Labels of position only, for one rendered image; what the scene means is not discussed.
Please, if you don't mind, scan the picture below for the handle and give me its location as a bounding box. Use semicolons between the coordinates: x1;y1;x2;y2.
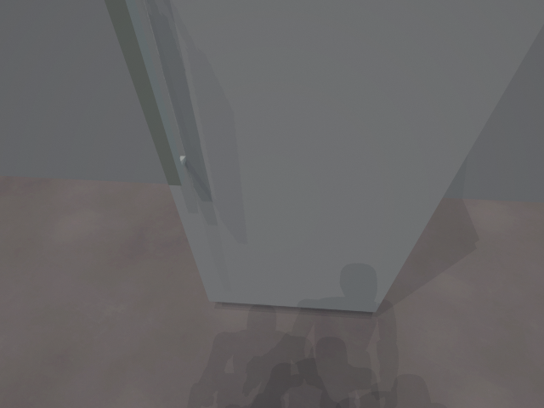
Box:
105;0;186;186

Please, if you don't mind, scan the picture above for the fridge door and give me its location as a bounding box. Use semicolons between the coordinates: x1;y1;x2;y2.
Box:
135;0;544;312

